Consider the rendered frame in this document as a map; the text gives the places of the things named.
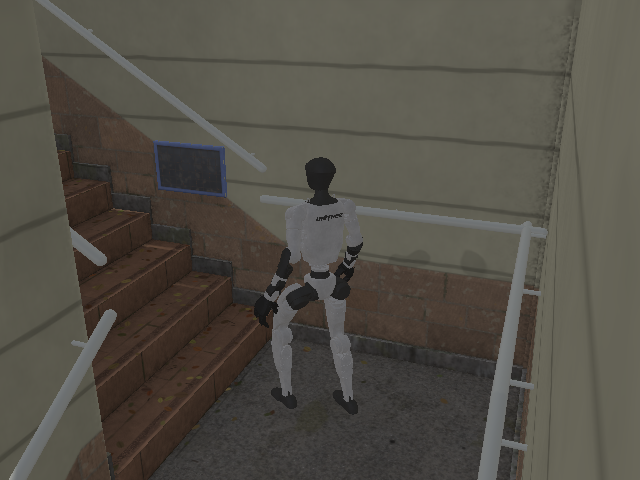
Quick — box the left robot hand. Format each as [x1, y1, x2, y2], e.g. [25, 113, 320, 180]
[254, 295, 279, 328]

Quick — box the right robot forearm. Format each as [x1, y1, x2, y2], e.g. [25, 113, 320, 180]
[343, 237, 363, 269]

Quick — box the left robot upper arm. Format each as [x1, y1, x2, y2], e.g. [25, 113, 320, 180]
[285, 203, 307, 264]

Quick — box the robot left thigh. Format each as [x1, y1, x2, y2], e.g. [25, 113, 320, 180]
[272, 283, 312, 346]

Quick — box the left robot forearm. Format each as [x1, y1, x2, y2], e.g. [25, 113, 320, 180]
[264, 248, 293, 302]

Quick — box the right robot upper arm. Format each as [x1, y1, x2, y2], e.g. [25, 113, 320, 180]
[336, 198, 363, 247]

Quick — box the robot right shin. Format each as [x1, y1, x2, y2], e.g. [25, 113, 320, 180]
[332, 335, 353, 402]

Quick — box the right robot hand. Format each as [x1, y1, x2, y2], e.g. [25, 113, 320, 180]
[334, 262, 355, 282]

